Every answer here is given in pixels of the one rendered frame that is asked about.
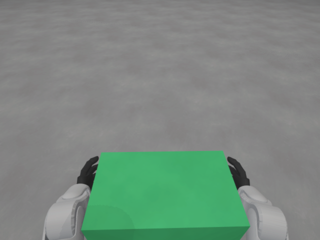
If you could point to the robot right hand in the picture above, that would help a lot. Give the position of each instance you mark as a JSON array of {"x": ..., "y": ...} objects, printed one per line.
[{"x": 238, "y": 173}]

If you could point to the left robot forearm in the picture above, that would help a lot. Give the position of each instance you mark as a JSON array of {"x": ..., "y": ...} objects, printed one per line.
[{"x": 65, "y": 218}]

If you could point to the robot left hand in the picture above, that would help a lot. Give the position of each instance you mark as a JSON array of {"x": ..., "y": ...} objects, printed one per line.
[{"x": 86, "y": 175}]

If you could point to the carton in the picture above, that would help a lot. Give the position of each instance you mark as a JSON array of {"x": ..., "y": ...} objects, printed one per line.
[{"x": 164, "y": 195}]

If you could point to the right robot forearm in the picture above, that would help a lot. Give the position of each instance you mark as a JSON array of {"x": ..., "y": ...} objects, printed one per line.
[{"x": 267, "y": 222}]

